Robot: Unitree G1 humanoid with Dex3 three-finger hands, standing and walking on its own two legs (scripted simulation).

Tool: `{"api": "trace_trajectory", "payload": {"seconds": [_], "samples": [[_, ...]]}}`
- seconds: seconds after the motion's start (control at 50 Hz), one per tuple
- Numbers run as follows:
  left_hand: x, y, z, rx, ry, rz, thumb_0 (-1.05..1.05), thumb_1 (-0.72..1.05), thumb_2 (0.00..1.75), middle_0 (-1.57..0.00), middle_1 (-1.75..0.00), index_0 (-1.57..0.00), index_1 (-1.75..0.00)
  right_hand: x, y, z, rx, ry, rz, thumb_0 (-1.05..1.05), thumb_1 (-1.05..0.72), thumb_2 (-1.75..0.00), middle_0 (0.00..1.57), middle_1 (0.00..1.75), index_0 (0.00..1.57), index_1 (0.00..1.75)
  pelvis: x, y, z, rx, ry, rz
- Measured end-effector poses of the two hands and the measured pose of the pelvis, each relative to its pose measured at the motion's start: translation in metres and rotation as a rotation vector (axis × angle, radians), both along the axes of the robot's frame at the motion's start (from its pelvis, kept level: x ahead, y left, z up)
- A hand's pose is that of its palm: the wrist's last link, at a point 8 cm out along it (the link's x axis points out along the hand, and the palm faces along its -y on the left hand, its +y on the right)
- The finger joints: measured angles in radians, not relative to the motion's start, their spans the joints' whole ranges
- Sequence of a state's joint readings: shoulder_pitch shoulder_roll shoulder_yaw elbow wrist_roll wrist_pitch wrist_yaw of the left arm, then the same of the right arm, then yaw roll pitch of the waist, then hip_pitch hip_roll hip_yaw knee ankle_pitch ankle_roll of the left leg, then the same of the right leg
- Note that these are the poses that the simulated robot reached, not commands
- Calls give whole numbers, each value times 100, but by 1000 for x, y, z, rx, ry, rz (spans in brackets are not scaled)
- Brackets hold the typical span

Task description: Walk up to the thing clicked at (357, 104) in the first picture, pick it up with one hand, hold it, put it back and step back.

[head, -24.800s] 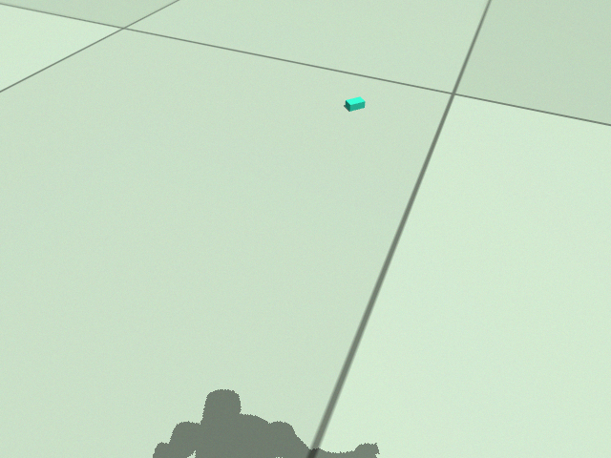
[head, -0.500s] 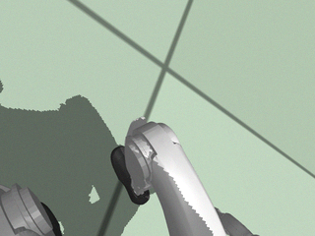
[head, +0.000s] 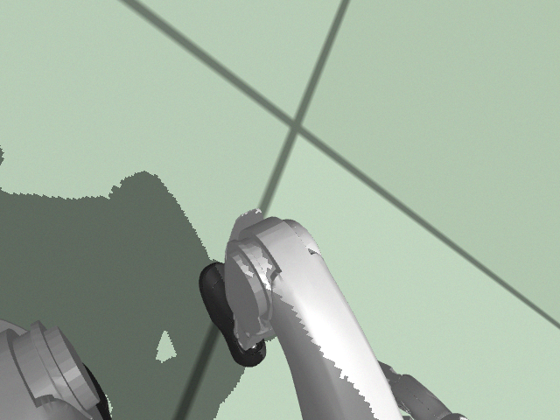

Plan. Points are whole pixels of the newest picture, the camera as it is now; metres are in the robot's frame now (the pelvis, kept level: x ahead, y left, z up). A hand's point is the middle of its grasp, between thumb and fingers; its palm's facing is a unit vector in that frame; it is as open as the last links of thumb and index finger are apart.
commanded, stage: close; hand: left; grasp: from above
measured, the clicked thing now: out of the picture +0.50 +0.30 -0.30
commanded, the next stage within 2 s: settle in 0.12 s
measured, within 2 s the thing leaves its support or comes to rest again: leaves its support in 0.54 s
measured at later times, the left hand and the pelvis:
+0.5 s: hand out of the picture +0.49 +0.30 -0.26, palm faces -0.45 -0.11 -0.89, open 8.9 cm; pelvis +0.00 +0.00 +0.00, yaw +0 degrees
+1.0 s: hand out of the picture +0.49 +0.32 -0.17, palm faces -0.44 -0.08 -0.90, open 9.0 cm; pelvis +0.00 +0.00 +0.01, yaw +4 degrees
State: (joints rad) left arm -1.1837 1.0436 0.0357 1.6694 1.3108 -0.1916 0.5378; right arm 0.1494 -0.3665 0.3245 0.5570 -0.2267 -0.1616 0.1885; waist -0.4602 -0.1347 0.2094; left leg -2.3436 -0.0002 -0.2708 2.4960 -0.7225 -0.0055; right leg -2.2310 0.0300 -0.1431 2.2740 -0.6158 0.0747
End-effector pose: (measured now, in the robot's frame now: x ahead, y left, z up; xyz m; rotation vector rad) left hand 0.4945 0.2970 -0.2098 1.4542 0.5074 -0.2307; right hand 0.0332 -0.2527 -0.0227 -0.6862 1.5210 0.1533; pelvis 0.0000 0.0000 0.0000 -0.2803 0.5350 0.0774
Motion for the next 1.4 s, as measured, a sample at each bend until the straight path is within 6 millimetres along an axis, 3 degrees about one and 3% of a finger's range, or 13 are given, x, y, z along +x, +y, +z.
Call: {"api": "trace_trajectory", "payload": {"seconds": [0.54, 0.78, 1.04, 1.4], "samples": [[1, 9, 7, 10, -4, 18, -2, 20, 28, -81, -33, -82, -32, -7, 2, -2, 0, 18, -20, 0, -91, -90, 20, 30, 21, 30, 0, -1, 0, 4, 5, 0], [2, 31, 59, 43, -42, 31, -2, 19, 26, -82, -31, -84, -30, 13, -10, -9, 12, -32, -48, 0, -91, -90, 20, 30, 21, 30, 4, -1, 3, 16, 45, 15], [0, 21, 106, 34, -15, -16, -2, 18, 28, -84, -31, -85, -29, 33, -16, -24, 26, -110, -81, 0, -91, -90, 20, 30, 21, 30, -2, -4, 8, 50, 55, 39], [-3, 21, 143, 38, 3, 8, -2, 20, 26, -81, -33, -82, -31, 22, -25, -25, -6, -83, -163, 0, -91, -90, 20, 30, 21, 30, -5, -11, 22, 83, 85, 52]]}}
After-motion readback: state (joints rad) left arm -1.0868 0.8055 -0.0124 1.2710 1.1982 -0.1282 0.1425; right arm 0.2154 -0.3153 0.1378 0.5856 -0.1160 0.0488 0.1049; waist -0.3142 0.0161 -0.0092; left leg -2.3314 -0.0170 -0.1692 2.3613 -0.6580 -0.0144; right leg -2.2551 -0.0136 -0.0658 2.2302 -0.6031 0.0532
